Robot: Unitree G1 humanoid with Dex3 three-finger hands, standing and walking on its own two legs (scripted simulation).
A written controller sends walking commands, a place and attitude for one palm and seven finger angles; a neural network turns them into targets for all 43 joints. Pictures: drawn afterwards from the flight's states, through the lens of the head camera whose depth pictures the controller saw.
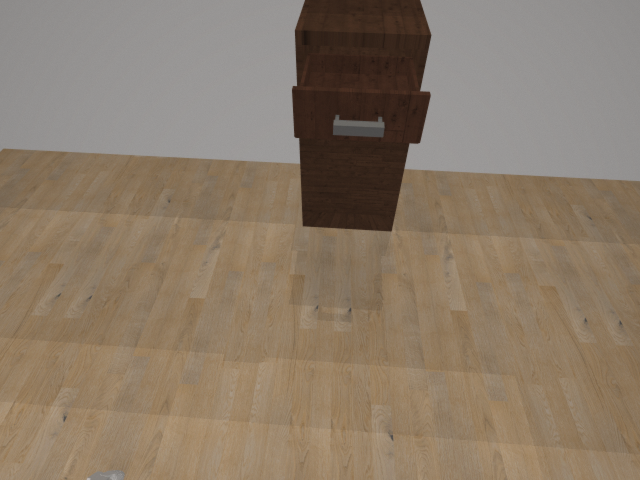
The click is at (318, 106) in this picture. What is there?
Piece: drawer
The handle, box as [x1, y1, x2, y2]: [333, 115, 384, 136]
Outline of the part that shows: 335,116 333,123 333,134 364,136 383,135 384,126 383,122 381,121 381,117 378,117 378,121 375,122 339,120 338,115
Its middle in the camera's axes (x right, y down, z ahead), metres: +0.10 -0.30 +1.01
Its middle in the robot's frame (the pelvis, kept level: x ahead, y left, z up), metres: +0.96 -0.05 -0.06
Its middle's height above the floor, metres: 0.71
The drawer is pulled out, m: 0.28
